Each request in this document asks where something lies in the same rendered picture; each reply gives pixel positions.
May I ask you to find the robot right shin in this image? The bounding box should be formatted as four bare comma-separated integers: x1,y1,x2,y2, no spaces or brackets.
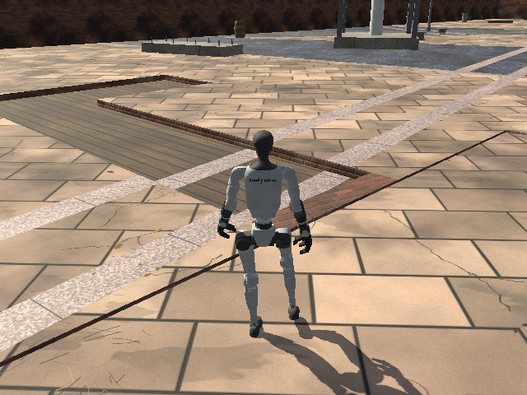
283,254,296,309

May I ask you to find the robot right thigh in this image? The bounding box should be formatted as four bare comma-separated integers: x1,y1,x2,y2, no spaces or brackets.
274,228,292,269

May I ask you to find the left robot hand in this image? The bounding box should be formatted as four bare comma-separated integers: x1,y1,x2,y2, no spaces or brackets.
217,223,236,239

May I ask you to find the right robot upper arm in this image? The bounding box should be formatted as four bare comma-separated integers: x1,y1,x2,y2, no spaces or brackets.
280,166,302,212

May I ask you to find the robot left forearm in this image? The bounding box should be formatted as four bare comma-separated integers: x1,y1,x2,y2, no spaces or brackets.
218,198,233,227

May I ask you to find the right robot hand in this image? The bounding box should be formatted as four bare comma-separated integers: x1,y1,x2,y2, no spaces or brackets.
293,235,312,254

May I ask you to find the robot right forearm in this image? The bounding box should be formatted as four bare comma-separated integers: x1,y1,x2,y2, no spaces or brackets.
294,200,310,237

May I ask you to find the left robot upper arm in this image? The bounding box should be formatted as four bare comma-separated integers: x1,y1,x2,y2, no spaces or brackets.
224,166,246,211

